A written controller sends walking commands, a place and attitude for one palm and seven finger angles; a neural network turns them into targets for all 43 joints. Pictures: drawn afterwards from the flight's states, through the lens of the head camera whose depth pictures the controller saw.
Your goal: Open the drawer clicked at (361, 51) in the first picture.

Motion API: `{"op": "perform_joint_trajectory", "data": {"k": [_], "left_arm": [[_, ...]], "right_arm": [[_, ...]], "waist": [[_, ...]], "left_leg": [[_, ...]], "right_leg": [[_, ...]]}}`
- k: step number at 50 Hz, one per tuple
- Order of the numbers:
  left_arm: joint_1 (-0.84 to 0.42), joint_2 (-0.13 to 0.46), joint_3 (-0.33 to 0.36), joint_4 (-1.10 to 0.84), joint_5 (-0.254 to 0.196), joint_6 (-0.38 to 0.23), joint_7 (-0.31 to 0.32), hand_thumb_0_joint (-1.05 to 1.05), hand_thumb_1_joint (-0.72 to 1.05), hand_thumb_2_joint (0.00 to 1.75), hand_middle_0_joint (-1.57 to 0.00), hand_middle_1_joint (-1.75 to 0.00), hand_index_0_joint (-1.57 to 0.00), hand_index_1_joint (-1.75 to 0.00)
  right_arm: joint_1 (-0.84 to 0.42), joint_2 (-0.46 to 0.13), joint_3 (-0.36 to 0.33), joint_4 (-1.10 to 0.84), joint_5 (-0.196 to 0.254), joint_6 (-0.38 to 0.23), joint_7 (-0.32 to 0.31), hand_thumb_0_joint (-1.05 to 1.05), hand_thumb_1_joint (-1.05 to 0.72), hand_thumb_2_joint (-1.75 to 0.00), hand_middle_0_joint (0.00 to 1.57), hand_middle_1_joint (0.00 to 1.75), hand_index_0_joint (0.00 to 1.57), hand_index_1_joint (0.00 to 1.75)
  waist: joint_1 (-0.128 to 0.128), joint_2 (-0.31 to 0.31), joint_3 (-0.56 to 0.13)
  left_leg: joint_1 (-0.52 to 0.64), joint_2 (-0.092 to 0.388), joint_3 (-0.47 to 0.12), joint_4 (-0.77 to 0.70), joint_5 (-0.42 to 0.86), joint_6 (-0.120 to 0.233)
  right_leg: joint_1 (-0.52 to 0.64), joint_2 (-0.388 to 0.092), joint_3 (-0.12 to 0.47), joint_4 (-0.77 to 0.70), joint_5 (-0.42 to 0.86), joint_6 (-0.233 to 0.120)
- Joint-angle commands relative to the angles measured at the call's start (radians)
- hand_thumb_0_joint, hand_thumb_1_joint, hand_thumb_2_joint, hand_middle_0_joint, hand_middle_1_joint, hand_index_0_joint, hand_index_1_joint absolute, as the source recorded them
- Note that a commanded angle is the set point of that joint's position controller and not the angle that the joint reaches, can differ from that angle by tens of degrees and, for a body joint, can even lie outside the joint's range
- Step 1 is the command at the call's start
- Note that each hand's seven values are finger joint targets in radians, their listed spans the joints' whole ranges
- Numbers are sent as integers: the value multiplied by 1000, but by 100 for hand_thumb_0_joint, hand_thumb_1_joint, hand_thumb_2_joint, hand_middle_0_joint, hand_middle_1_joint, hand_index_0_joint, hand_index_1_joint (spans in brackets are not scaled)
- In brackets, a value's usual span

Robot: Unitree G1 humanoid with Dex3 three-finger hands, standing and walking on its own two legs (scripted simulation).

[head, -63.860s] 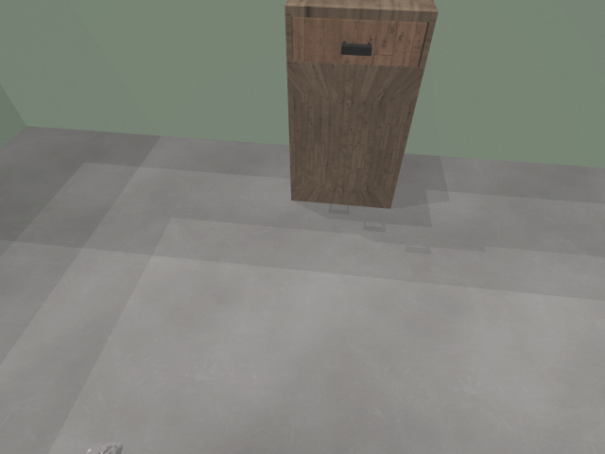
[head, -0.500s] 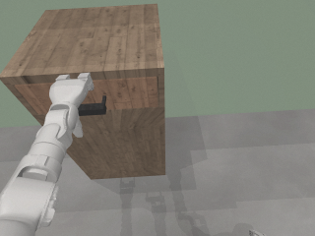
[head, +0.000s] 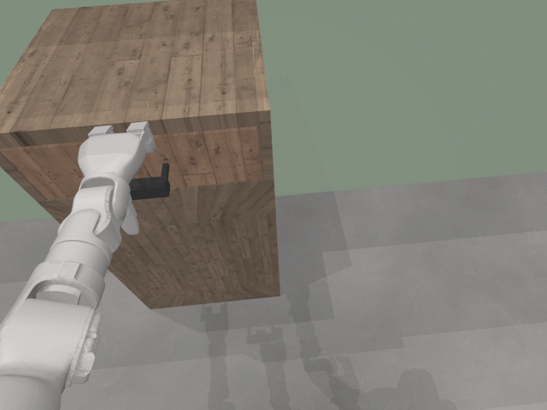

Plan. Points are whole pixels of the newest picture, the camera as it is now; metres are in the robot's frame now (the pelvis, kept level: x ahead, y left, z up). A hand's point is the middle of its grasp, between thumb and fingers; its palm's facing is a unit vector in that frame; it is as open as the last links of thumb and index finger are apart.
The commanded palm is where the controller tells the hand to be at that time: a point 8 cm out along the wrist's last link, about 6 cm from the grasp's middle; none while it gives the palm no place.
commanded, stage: re-aim the fingers above the handle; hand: left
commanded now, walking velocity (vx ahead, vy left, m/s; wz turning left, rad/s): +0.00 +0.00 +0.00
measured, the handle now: (141, 179) +0.51 +0.24 +0.01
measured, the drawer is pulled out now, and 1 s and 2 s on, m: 0.00 0.00 0.00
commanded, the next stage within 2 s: lower the fingers behind the handle in 1.68 s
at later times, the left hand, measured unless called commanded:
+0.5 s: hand (129, 181) +0.46 +0.23 +0.06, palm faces -0.03 -0.01 -1.00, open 13.9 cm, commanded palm +0.44 +0.23 +0.12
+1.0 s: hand (125, 178) +0.47 +0.24 +0.06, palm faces -0.04 +0.00 -1.00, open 13.7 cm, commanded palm +0.44 +0.24 +0.12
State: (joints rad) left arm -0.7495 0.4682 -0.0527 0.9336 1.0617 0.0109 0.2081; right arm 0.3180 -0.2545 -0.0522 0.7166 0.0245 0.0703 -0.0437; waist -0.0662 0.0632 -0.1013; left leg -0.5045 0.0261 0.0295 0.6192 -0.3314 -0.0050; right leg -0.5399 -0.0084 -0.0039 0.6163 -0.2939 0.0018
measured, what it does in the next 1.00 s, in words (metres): stands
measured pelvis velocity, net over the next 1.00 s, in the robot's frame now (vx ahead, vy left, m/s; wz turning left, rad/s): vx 0.00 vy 0.01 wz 0.01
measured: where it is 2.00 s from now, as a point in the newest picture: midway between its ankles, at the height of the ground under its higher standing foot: outside the picture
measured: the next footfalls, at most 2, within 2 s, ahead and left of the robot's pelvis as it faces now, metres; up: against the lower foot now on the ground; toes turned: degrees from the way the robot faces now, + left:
none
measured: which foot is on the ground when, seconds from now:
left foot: down 0.00-1.00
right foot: down 0.00-1.00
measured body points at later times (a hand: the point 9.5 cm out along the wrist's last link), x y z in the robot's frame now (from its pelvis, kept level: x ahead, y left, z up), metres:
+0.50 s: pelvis +0.00 +0.01 +0.00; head +0.07 -0.01 +0.44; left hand +0.45 +0.23 +0.12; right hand +0.07 -0.26 -0.13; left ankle -0.02 +0.12 -0.72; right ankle +0.00 -0.12 -0.72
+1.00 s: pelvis +0.00 +0.01 +0.00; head +0.08 -0.01 +0.44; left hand +0.46 +0.24 +0.11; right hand +0.05 -0.27 -0.14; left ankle -0.02 +0.12 -0.72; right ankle +0.00 -0.12 -0.72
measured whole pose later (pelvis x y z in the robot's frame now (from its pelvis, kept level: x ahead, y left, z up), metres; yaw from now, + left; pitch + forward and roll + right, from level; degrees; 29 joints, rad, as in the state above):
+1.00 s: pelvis +0.00 +0.01 +0.00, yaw +0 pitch +14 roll -1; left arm -0.77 0.49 -0.04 0.93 1.08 -0.05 0.20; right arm 0.34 -0.26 -0.06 0.71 0.01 0.06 -0.04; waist -0.07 0.05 -0.11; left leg -0.56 0.02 0.02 0.67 -0.36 0.00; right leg -0.58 -0.01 -0.01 0.64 -0.31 0.01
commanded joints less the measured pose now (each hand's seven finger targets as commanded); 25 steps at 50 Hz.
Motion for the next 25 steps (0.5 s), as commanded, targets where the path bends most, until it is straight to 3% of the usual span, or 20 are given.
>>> {"op": "perform_joint_trajectory", "data": {"k": [1,2,3,4,7,8,9,10,12,14,15,16,18,19,20,21,23,24,25], "left_arm": [[-407,245,72,-223,-8,-38,32,0,-50,30,-30,-120,-30,-120],[-386,280,108,-231,-8,-46,36,0,-50,30,-30,-120,-30,-120],[-383,268,95,-219,-4,-47,41,0,-50,30,-30,-120,-30,-120],[-381,296,121,-222,1,-50,50,0,-50,30,-30,-120,-30,-120],[-397,319,137,-222,12,-40,74,0,-50,30,-30,-120,-30,-120],[-406,286,104,-209,12,-32,79,0,-50,30,-30,-120,-30,-120],[-425,313,123,-209,12,-28,83,0,-50,30,-30,-120,-30,-120],[-418,320,127,-204,12,-23,82,0,-50,30,-30,-120,-30,-120],[-465,273,81,-222,13,-22,73,0,-50,30,-30,-120,-30,-120],[-457,261,73,-233,3,-26,63,0,-50,30,-30,-120,-30,-120],[-478,217,33,-252,-1,-31,54,0,-50,30,-30,-120,-30,-120],[-459,232,54,-258,-6,-33,50,0,-50,30,-30,-120,-30,-120],[-450,155,-8,-243,-15,-31,35,0,-50,30,-30,-120,-30,-120],[-449,204,38,-245,-19,-33,35,0,-50,30,-30,-120,-30,-120],[-426,213,43,-215,-8,-27,35,0,-50,30,-30,-120,-30,-120],[-459,176,8,-227,-12,-25,35,0,-50,30,-30,-120,-30,-120],[-461,226,49,-209,2,-23,45,0,-50,30,-30,-120,-30,-120],[-478,209,38,-217,4,-22,50,0,-50,30,-30,-120,-30,-120],[-481,254,76,-226,8,-23,58,0,-50,30,-30,-120,-30,-120]], "right_arm": [[45,-148,-52,-96,-7,-34,-12,0,-90,-90,20,30,20,30],[45,-150,-52,-98,-8,-34,-12,0,-90,-90,20,30,20,30],[45,-146,-50,-97,-6,-33,-11,0,-90,-90,20,30,20,30],[46,-147,-50,-94,-6,-33,-10,0,-90,-90,20,30,20,30],[40,-150,-50,-91,-6,-36,-8,0,-90,-90,20,30,20,30],[43,-146,-50,-91,-4,-37,-7,0,-90,-90,20,30,20,30],[43,-150,-50,-84,-3,-40,-6,0,-90,-90,20,30,20,30],[45,-150,-49,-88,-3,-41,-8,0,-90,-90,20,30,20,30],[48,-149,-54,-85,-4,-44,-9,0,-90,-90,20,30,20,30],[54,-149,-58,-84,-3,-46,-10,0,-90,-90,20,30,20,30],[56,-147,-57,-84,-7,-49,-10,0,-90,-90,20,30,20,30],[61,-146,-62,-82,-6,-47,-9,0,-90,-90,20,30,20,30],[59,-144,-59,-83,-7,-47,-6,0,-90,-90,20,30,20,30],[63,-151,-60,-78,-6,-45,-5,0,-90,-90,20,30,20,30],[55,-150,-55,-82,-7,-41,-6,0,-90,-90,20,30,20,30],[52,-147,-52,-86,-6,-41,-4,0,-90,-90,20,30,20,30],[54,-148,-51,-84,-7,-37,-3,0,-90,-90,20,30,20,30],[52,-147,-48,-87,-9,-38,-3,0,-90,-90,20,30,20,30],[54,-147,-50,-86,-9,-37,-2,0,-90,-90,20,30,20,30]], "waist": [[9,-67,-371],[22,-65,-392],[15,-53,-369],[27,-46,-360],[23,-52,-362],[9,-42,-350],[11,-37,-334],[16,-45,-361],[-8,-25,-371],[-10,-11,-386],[-16,0,-392],[-11,2,-407],[-26,-18,-370],[-15,-21,-359],[-6,-30,-347],[-19,-24,-335],[-7,-11,-340],[-8,-20,-342],[2,-12,-369]], "left_leg": [[157,-48,21,-35,363,43],[151,-49,21,-35,378,41],[145,-50,21,-35,366,41],[132,-49,21,-37,368,39],[121,-49,23,-37,359,38],[128,-48,23,-38,344,39],[121,-48,25,-39,331,38],[124,-51,25,-38,337,40],[155,-47,21,-32,359,39],[189,-45,17,-24,376,39],[200,-46,16,-20,401,40],[217,-43,13,-16,419,38],[219,-41,5,-13,423,39],[213,-39,1,-17,419,36],[192,-44,2,-19,403,36],[190,-44,3,-22,385,36],[180,-45,2,-22,376,34],[177,-44,1,-21,380,35],[180,-43,4,-18,389,33]], "right_leg": [[227,48,-17,-43,363,-23],[252,48,-16,-39,372,-25],[232,48,-16,-38,365,-24],[232,47,-17,-34,362,-27],[238,48,-15,-35,351,-27],[214,48,-17,-38,336,-25],[208,48,-18,-40,328,-25],[228,48,-14,-38,336,-25],[205,49,-18,-40,340,-26],[188,53,-20,-37,340,-27],[186,51,-21,-37,359,-26],[184,54,-22,-33,365,-27],[151,55,-31,-37,345,-26],[148,56,-32,-35,339,-29],[153,55,-33,-33,326,-30],[139,53,-33,-39,316,-28],[144,53,-31,-30,304,-33],[142,52,-35,-29,306,-32],[158,52,-31,-22,320,-33]]}}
